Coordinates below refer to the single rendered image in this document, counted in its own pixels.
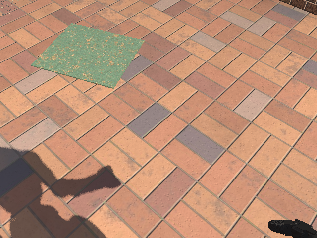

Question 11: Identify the robot right hand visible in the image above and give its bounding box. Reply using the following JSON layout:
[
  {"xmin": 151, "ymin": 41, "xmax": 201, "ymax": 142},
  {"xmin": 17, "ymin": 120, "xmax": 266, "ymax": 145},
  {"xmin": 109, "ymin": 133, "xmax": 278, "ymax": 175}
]
[{"xmin": 267, "ymin": 219, "xmax": 317, "ymax": 238}]

